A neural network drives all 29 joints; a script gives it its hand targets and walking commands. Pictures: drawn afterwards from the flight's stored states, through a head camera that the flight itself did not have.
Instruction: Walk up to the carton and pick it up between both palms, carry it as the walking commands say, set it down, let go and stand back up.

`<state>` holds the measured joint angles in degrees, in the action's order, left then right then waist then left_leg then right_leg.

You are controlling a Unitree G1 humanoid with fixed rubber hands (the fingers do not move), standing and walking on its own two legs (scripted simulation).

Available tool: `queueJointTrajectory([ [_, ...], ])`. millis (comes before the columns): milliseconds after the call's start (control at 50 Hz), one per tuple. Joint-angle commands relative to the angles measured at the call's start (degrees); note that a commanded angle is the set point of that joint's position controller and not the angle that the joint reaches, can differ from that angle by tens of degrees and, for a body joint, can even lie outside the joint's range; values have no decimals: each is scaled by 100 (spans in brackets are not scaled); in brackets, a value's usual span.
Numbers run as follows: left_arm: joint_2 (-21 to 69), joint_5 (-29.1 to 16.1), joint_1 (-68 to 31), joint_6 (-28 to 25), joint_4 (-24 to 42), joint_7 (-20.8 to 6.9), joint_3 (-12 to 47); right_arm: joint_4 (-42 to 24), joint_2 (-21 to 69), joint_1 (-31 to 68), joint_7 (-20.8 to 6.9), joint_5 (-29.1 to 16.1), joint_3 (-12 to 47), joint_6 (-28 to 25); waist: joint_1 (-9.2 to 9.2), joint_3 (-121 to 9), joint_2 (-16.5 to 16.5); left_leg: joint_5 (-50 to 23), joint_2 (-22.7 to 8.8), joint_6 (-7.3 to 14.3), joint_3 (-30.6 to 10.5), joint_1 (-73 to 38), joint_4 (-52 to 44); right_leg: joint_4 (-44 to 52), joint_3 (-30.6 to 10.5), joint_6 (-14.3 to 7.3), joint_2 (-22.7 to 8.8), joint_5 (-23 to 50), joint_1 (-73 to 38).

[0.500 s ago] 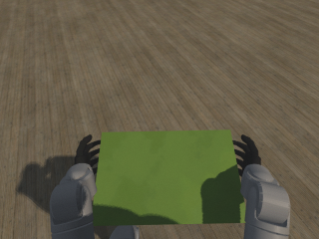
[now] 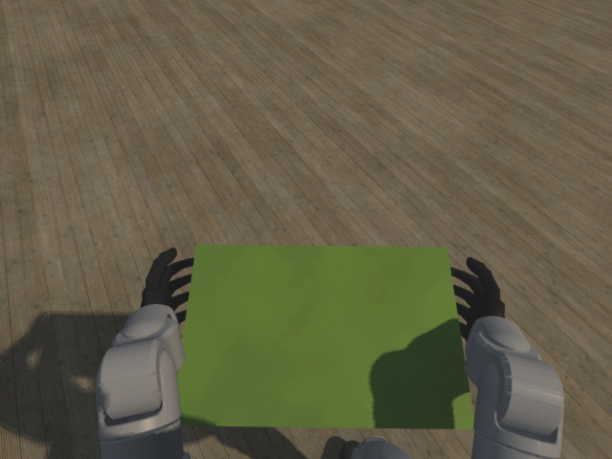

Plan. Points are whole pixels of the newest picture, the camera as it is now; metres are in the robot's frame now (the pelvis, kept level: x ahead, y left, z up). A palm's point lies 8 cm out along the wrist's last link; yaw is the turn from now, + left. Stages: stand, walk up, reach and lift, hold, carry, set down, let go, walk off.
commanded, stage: carry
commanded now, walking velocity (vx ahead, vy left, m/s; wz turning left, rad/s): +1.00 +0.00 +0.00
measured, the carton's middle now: (318, 341) +0.27 +0.00 +0.00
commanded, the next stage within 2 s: none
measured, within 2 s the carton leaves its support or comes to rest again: neither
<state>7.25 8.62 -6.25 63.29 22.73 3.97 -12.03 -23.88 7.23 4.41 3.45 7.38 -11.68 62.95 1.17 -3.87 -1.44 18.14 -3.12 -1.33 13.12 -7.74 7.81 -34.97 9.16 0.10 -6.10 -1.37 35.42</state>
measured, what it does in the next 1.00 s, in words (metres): walks ahead: right foot, then left foot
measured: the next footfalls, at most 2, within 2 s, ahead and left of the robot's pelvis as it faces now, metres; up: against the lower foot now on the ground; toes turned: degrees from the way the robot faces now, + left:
right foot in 0.10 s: +0.30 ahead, -0.11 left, +0.00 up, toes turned -9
left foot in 0.52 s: +0.72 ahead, +0.12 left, +0.00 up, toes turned +14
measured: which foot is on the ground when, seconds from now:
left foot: down 0.00-0.08, up 0.10-0.50, down 0.52-1.00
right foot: up 0.00-0.08, down 0.10-0.54, up 0.56-0.82, down 0.84-1.00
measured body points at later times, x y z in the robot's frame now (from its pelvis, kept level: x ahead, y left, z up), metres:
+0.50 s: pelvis +0.49 +0.02 -0.02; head +0.50 +0.00 +0.43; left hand +0.75 +0.22 +0.07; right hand +0.77 -0.16 +0.06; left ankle +0.68 +0.12 -0.72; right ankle +0.27 -0.10 -0.73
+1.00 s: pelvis +0.76 +0.02 +0.00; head +0.74 +0.01 +0.45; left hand +1.03 +0.22 +0.09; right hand +1.04 -0.16 +0.09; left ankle +0.68 +0.11 -0.74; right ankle +0.77 -0.09 -0.74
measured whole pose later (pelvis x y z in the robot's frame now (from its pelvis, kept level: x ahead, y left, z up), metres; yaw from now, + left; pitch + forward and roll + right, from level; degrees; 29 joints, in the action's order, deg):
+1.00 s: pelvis +0.76 +0.02 +0.00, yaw +2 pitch +3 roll -1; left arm 6.6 7.5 -8.8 65.0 17.8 5.1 -13.1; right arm -19.1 5.9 8.2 2.5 10.2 -11.6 65.8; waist -0.6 -7.0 1.0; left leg 20.6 -3.4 -0.2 11.5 8.7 27.6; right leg -28.2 10.4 -0.5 -3.4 -14.2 16.4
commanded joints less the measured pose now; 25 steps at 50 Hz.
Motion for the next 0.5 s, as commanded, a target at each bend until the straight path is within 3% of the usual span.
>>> queueJointTrajectory([
  [0, 4487, -2424, -2507, 299, -101, -1580, 4750, -16, 4143, 2543, -1833, -2431, 4573, 340, -89, -418, 1304, -4475, -852, 446, -55, 227, 209, 482, 544, -164, 450, 499, -1226],
  [40, 4401, -2388, -2444, 350, -217, -1603, 4646, -149, 3972, 2724, -1822, -2399, 4554, 414, -239, -824, 1389, -5497, -899, 363, -21, 380, 1545, 340, 805, -173, 710, -5, -2263],
  [60, 4404, -2366, -2424, 354, -277, -1622, 4569, -159, 3948, 2761, -1816, -2398, 4558, 449, -397, -1282, 1107, -5300, -734, 264, 134, 928, 3057, 472, 918, -103, 822, -404, -3511],
  [80, 4387, -2374, -2364, 339, -289, -1627, 4500, -214, 3900, 2993, -1810, -2416, 4516, 478, -614, -1598, 419, -4338, -481, 216, -17, 2112, 4993, 498, 153, -24, 364, -1748, -4623],
  [100, 4392, -2441, -2491, 326, -177, -1666, 4477, -230, 4147, 2813, -1765, -2442, 4672, 500, -342, -1870, -1769, -202, 381, 104, -601, 4286, 6929, 1831, -3554, -858, -1473, -3807, -5598],
  [120, 4568, -2563, -2641, 349, -156, -1692, 4608, -20, 4321, 2741, -1769, -2411, 4635, 475, -210, -1647, -1310, 586, 466, 267, -1628, 5066, 7705, 2381, -4484, -1248, -1801, -1940, -5264],
  [140, 4678, -2565, -2743, 359, -222, -1738, 4541, 256, 4502, 2799, -1773, -2400, 4557, 471, -218, -1758, -825, 432, -68, 331, -1789, 5009, 8013, 2163, -3555, -1346, -1828, -897, -4928],
  [160, 4884, -2611, -2675, 316, -251, -1763, 4563, 240, 4625, 2865, -1769, -2453, 4541, 396, -219, -1826, -247, 64, -335, 269, -1748, 4805, 7551, 2066, -2942, -1228, -1691, -551, -4615],
  [180, 5090, -2708, -2755, 237, -137, -1807, 4619, 78, 4783, 2985, -1756, -2503, 4575, 286, -208, -1712, 42, -193, -503, 176, -1695, 4683, 7157, 2099, -2408, -1073, -1542, -544, -4178],
  [220, 5218, -2882, -2751, 141, -204, -1856, 4699, 228, 4909, 2772, -1711, -2394, 4490, 159, -161, -1629, -93, -380, -676, 124, -1580, 4502, 6392, 2196, -1603, -813, -1226, -812, -3883],
  [280, 4963, -2935, -2590, 84, -209, -1877, 4656, 306, 4763, 2531, -1617, -2190, 4490, 87, -181, -900, -464, -725, -695, 78, -1148, 4836, 4875, 2773, -1027, -768, -1099, -733, -3767],
  [300, 4858, -2930, -2533, 85, -191, -1877, 4624, 282, 4732, 2478, -1581, -2177, 4524, 84, -190, -664, -520, -946, -615, 28, -892, 4923, 4441, 2864, -847, -719, -1050, 35, -3836],
  [360, 4517, -2845, -2362, 136, -99, -1885, 4499, 350, 4664, 2143, -1499, -2114, 4580, 106, -233, -331, -561, -1514, -61, -21, -50, 4267, 2993, 2595, 219, -248, -470, 2716, -3895],
  [400, 4367, -2779, -2267, 169, 63, -1882, 4446, 68, 4569, 2284, -1493, -2196, 4682, 125, -273, -574, -801, -2111, 352, -25, 373, 3647, 2269, 2106, 523, -170, -361, 4057, -4252],
  [440, 4239, -2727, -2211, 234, 170, -1863, 4393, -158, 4484, 2434, -1494, -2265, 4800, 184, -276, -929, -1002, -2662, 592, 43, 619, 2564, 1869, 1242, 648, -188, -366, 4234, -4111],
  [460, 4211, -2705, -2274, 283, 214, -1859, 4441, -199, 4448, 2453, -1497, -2292, 4840, 215, -177, -1204, -1030, -2752, 564, 198, 490, 1742, 1759, 502, 630, -120, -340, 3875, -3760],
  [480, 4189, -2687, -2333, 327, 202, -1857, 4488, -266, 4436, 2572, -1507, -2314, 4874, 251, -11, -1491, -887, -3265, 315, 331, 351, 830, 1431, -531, 722, 5, -297, 3260, -3316],
])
